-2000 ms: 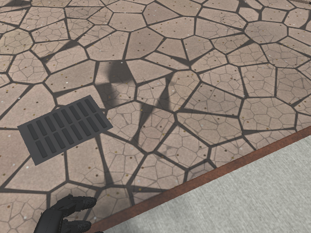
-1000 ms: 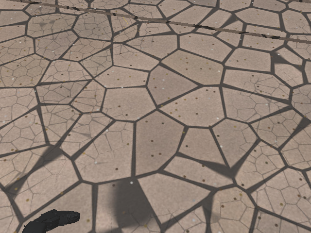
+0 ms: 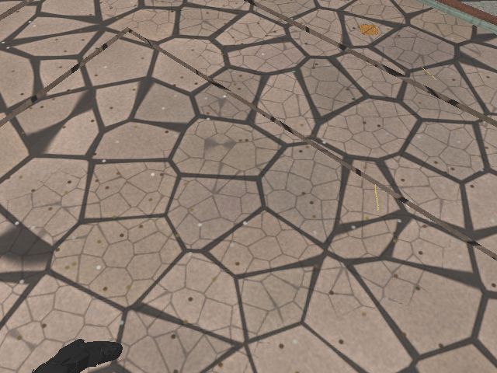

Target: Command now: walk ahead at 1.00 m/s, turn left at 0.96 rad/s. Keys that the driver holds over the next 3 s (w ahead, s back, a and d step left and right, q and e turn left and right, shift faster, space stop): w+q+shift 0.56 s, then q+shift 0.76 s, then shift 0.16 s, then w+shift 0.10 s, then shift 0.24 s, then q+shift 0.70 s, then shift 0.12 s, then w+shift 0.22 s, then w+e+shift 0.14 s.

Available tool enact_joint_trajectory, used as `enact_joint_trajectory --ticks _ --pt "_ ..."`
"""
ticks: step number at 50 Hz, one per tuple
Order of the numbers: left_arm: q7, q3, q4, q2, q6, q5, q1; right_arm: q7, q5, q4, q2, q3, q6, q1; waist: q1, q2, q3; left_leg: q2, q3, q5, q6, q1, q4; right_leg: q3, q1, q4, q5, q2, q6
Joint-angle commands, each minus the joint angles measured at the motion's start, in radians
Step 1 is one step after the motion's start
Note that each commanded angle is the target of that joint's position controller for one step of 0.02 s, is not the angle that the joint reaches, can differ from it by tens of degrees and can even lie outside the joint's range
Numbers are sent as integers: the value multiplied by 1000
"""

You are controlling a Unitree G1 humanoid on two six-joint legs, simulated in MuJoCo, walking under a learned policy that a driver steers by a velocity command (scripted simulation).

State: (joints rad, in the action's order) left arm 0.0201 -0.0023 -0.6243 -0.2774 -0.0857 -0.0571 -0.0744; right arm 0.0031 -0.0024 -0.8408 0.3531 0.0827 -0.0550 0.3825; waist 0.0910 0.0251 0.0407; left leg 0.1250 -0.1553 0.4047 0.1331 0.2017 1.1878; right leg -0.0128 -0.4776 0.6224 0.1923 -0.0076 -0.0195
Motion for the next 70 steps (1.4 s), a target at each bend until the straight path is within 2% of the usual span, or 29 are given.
enact_joint_trajectory --ticks 1,5,12,15,17,18,19,20,21,22,23,26,29,34,35,37,38,39,40,41,43,47,51,57,59,60,61,64,70 --pt "0 61 -16 -97 3 -2 -212 23 28 126 62 -7 5 -119 -147 -44 -130 -150 59 -126 -25 544 178 479 545 -361 300 -330 153" --pt "-22 52 -133 -55 -32 38 -302 62 41 217 -33 -39 52 -225 -94 -111 -15 -231 78 -144 -32 597 134 170 406 -429 -26 -286 108" --pt "-21 64 -183 -129 -53 32 -315 103 37 321 -17 -63 53 -459 -87 -52 108 -183 268 -442 6 471 -312 -231 355 -533 -448 -190 41" --pt "-3 79 -190 -205 -33 32 -378 97 36 300 4 -57 46 -431 -56 -103 41 -73 364 -373 57 321 -413 -279 510 -360 -1089 -210 16" --pt "12 96 -174 -264 3 25 -341 76 33 237 60 -30 41 -199 77 -147 -89 -15 344 -257 95 71 -424 -262 516 -28 -1307 -260 26" --pt "9 98 -147 -269 18 21 -294 59 32 169 107 -1 35 17 164 -137 -179 1 288 -218 130 -178 -480 -236 406 250 -1228 -270 45" --pt "-3 96 -140 -233 25 12 -289 31 24 121 149 31 37 91 159 -31 -191 -35 177 -160 155 -386 -552 -231 182 602 -555 -168 32" --pt "-22 64 -55 -99 16 8 -342 16 31 156 265 55 56 -29 -14 242 -189 -273 -293 -251 270 -581 -594 -193 -240 1005 330 8 -24" --pt "-18 63 33 -152 -9 25 -251 12 36 195 284 65 68 34 50 98 -357 -361 -597 -86 370 -684 -790 43 -394 1078 280 14 -20" --pt "-18 55 52 -159 -30 26 -169 2 28 174 251 63 63 32 39 -14 -242 -371 -619 -24 328 -568 -909 87 -432 974 209 -40 -11" --pt "-17 48 42 -152 -37 25 -167 -4 24 154 200 51 53 2 -22 -82 -89 -340 -547 -72 289 -379 -949 82 -395 851 173 -77 -9" --pt "-16 42 18 -134 19 -18 -212 -12 14 156 119 18 7 -76 -143 -119 -4 -226 -355 -251 255 -25 -969 87 -199 666 241 -133 -48" --pt "-26 25 89 -88 41 -7 -49 -3 12 146 118 15 -21 -72 -127 -89 81 -147 -262 -396 229 178 -1015 32 -128 401 119 -133 -75" --pt "-30 6 109 -54 24 26 35 7 -7 93 139 35 4 18 -42 -5 -22 -49 -167 -853 57 134 -809 -23 157 21 -293 29 -11" --pt "-16 36 161 -76 -28 59 149 -22 -90 107 39 17 7 49 -14 -102 -36 -50 -297 -631 21 138 -760 68 232 -133 -271 87 -30" --pt "5 77 154 -150 -52 79 56 -37 -61 118 124 33 19 -27 -117 2 -111 -46 -301 -687 -33 16 -592 66 324 -230 -344 79 -24" --pt "12 91 115 -174 -55 69 -135 -38 -42 143 112 30 25 -78 -214 60 -243 -2 -242 -660 -89 39 -362 83 537 -203 -470 11 6" --pt "15 88 84 -204 -43 54 -298 -36 5 176 -31 -9 34 -25 -209 -59 -417 58 -137 93 -142 213 -27 284 835 -10 -858 -261 86" --pt "0 82 86 -214 -31 9 -343 -22 -16 202 -18 -21 32 168 -139 -366 -632 95 -121 388 -177 400 285 712 1046 -42 -996 -548 272" --pt "-2 99 109 -220 -6 22 -266 -12 -26 186 78 -6 47 212 -132 -317 -646 -27 -106 285 -221 443 454 768 979 -68 -767 -566 337" --pt "26 74 122 -103 32 31 -99 -22 -48 238 113 11 81 -31 -128 -126 -333 -130 43 77 -236 545 407 500 651 -210 -298 -401 261" --pt "11 82 60 -105 25 39 33 -36 -38 287 8 2 120 -87 -49 -139 -54 -211 107 64 -217 380 66 101 189 -337 -426 -261 204" --pt "7 115 22 -168 25 51 71 -14 -28 291 24 7 116 -131 -51 -127 -166 -250 124 -158 -179 247 -219 5 246 -341 -443 -320 225" --pt "-7 133 -9 -197 51 84 84 24 -26 320 90 50 148 -239 -58 -124 -109 -199 225 -196 -99 112 -502 -112 267 -271 -113 -335 144" --pt "-16 125 -43 -148 66 86 14 8 -15 295 128 80 141 -157 -32 -8 -116 -162 186 -290 -34 -51 -648 -184 197 -38 4 -262 65" --pt "-22 116 -25 -113 75 53 -29 -13 -16 303 272 117 131 -98 -53 320 -83 -371 -191 -699 93 -203 -770 -261 -79 346 396 -114 -34" --pt "-12 107 40 -108 70 37 43 -8 22 342 301 107 97 -136 -57 317 -186 -472 -489 -553 272 -203 -835 -26 -267 577 500 5 -59" --pt "9 124 18 -156 58 52 83 -8 -15 347 189 75 58 -208 -77 55 -155 -375 -322 -362 142 -148 -857 104 -288 551 262 -33 -5" --pt "-6 106 -21 -100 70 53 24 -45 1 367 122 47 84 -267 -103 59 -211 -281 -188 -547 105 -25 -787 67 -82 351 134 8 -60"
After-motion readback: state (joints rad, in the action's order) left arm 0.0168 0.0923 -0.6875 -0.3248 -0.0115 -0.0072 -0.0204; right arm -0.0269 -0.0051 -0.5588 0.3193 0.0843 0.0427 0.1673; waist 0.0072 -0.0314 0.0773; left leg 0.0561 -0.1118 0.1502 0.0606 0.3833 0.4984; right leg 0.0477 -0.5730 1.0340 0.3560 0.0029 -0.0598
